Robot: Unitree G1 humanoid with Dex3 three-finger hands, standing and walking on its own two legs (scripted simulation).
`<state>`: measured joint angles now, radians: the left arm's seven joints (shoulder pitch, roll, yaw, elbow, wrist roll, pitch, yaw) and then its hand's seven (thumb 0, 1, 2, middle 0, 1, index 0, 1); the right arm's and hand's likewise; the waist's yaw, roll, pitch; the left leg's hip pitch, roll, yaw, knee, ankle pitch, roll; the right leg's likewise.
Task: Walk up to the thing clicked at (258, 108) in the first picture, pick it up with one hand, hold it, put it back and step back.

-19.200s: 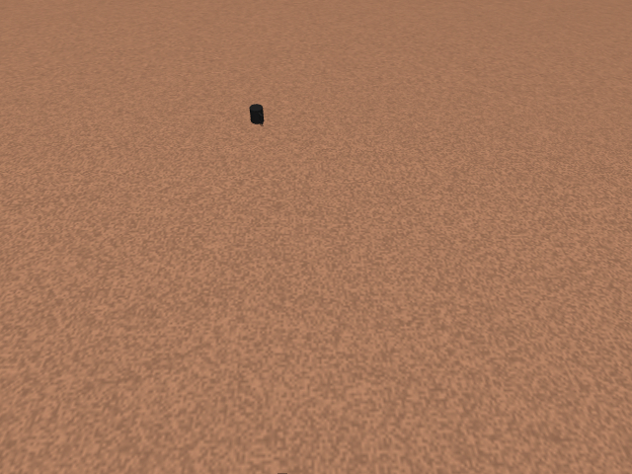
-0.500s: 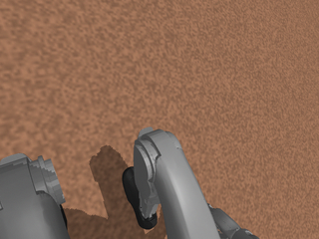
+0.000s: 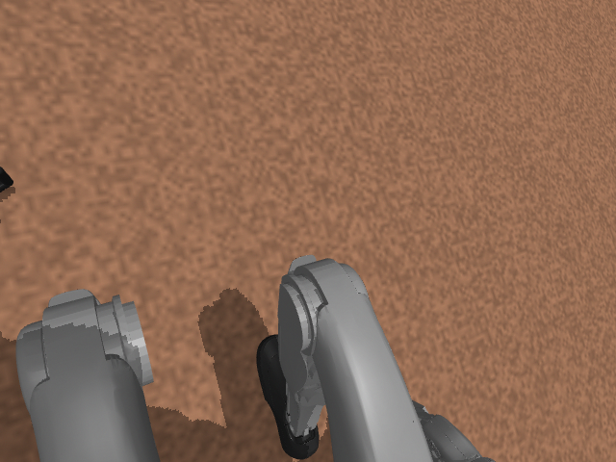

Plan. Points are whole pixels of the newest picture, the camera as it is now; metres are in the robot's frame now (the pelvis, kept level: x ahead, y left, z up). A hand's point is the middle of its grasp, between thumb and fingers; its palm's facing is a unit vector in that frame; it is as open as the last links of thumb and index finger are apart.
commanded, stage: settle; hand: left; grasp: from above
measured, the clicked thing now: out of the picture +0.44 +0.34 -0.25
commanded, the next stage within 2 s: lift in 0.46 s
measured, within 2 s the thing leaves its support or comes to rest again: neither
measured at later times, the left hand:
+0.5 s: hand out of the picture +0.40 +0.35 -0.13, palm faces -0.45 -0.13 -0.88, open 9.5 cm
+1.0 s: hand out of the picture +0.36 +0.36 -0.04, palm faces -0.46 -0.15 -0.87, open 9.5 cm
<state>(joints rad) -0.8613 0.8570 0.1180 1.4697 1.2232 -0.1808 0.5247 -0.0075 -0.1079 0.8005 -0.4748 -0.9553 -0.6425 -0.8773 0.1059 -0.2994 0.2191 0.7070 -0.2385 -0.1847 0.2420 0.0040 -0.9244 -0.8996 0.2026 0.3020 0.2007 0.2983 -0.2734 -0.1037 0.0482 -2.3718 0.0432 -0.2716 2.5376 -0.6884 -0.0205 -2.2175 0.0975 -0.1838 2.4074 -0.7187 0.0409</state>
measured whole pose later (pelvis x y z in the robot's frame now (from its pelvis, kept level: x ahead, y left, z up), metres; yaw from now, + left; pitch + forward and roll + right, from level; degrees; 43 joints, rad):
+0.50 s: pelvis -0.01 -0.01 +0.03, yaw +5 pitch +31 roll -9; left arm -0.87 0.75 0.06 1.30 1.16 -0.16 0.28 -0.02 -0.05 0.68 -0.54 -0.83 -0.70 -0.77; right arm 0.14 -0.29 0.11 0.70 -0.13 -0.06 0.16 0.00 -0.92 -0.90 0.20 0.30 0.20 0.30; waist -0.20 -0.02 -0.02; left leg -2.31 0.04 -0.18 2.39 -0.64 -0.02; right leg -2.19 0.07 -0.12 2.33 -0.70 0.02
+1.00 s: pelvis -0.01 -0.01 +0.09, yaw +8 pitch +34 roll -7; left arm -0.72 0.67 0.01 1.05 1.09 -0.12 0.13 -0.02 -0.04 0.66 -0.55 -0.80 -0.70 -0.76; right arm 0.19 -0.26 0.02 0.70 -0.05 0.01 0.09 0.01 -0.92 -0.90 0.20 0.30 0.20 0.30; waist -0.14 0.02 -0.13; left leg -2.17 0.04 -0.12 2.19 -0.62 0.00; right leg -2.05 0.05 -0.08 2.15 -0.69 0.02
